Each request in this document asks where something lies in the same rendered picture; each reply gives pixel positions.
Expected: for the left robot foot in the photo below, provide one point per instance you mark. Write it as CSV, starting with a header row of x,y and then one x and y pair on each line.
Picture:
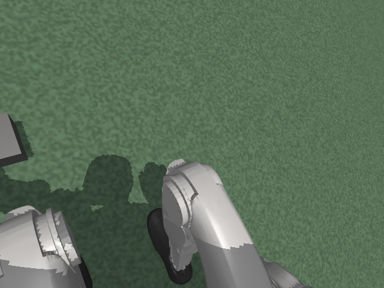
x,y
85,274

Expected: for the right robot hand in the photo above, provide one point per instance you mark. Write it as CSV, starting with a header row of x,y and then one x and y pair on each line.
x,y
279,276

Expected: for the carton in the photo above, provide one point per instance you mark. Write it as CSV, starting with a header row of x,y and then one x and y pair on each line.
x,y
11,146

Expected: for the right robot foot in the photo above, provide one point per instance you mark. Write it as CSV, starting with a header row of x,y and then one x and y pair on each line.
x,y
160,242

